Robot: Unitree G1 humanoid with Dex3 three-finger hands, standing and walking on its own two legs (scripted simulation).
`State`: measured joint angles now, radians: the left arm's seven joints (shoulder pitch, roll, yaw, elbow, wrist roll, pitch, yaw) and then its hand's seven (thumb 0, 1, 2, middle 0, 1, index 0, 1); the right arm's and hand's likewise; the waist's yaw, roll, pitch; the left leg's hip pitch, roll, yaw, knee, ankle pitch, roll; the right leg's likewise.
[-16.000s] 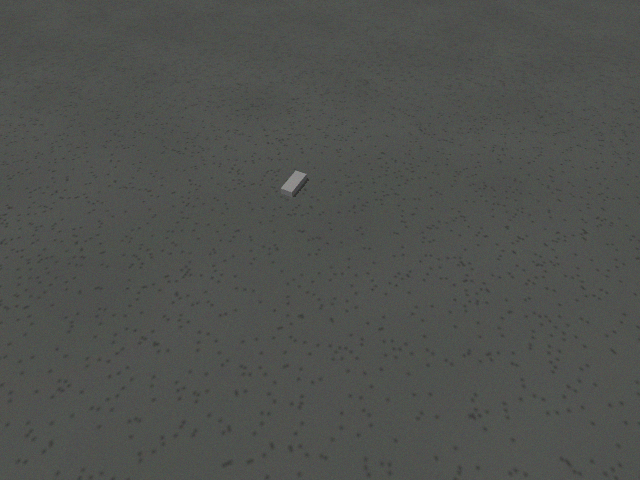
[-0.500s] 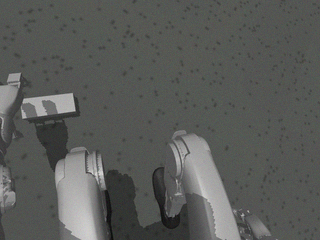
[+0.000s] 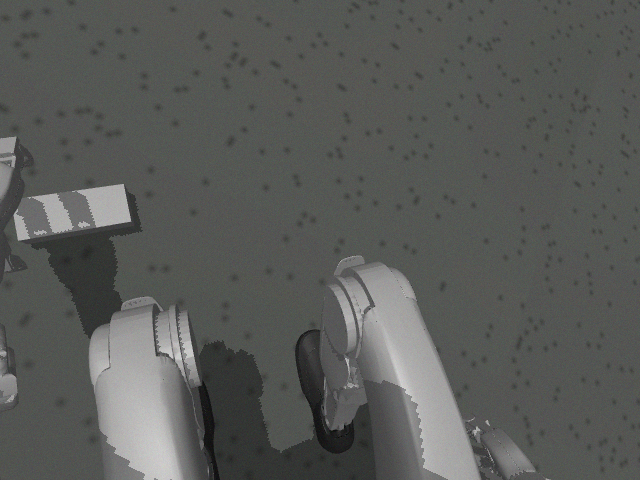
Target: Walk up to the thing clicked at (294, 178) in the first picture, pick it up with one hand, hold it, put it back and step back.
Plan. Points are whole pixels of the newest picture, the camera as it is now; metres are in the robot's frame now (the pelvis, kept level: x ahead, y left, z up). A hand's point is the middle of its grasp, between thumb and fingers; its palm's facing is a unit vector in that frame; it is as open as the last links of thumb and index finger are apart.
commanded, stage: rise first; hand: left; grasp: from above
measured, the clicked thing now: (76, 213) +0.47 +0.26 -0.31
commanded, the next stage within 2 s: approach in 1.36 s
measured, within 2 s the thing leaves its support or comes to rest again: neither
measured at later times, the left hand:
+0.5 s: hand out of the picture +0.43 +0.32 -0.19, palm faces -0.45 -0.08 -0.89, open 13.3 cm
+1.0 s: hand (2, 221) +0.44 +0.31 -0.19, palm faces -0.44 -0.08 -0.90, open 12.8 cm
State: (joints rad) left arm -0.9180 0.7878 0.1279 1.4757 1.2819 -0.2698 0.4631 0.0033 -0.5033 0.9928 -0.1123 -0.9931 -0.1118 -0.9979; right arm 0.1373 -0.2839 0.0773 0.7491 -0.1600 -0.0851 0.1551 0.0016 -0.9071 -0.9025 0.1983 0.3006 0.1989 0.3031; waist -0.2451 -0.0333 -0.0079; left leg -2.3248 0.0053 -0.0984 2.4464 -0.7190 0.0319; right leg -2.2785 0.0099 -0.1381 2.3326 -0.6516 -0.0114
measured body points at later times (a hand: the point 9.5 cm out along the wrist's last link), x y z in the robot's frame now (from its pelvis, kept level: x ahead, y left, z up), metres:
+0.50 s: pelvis +0.00 +0.00 +0.00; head +0.25 +0.08 +0.37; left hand +0.45 +0.32 -0.14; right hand +0.05 -0.27 -0.09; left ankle +0.07 +0.11 -0.29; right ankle +0.10 -0.11 -0.29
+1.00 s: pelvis +0.00 +0.00 +0.00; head +0.24 +0.08 +0.37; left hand +0.45 +0.31 -0.14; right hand +0.05 -0.27 -0.09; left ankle +0.07 +0.11 -0.29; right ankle +0.10 -0.11 -0.29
